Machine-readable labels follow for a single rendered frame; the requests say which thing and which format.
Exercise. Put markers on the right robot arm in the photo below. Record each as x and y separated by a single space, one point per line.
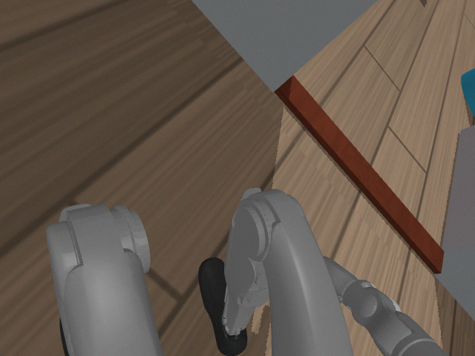
394 333

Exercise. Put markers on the right robot foot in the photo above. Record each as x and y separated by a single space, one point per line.
213 288

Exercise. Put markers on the right robot hand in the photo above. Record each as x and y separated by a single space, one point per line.
341 277

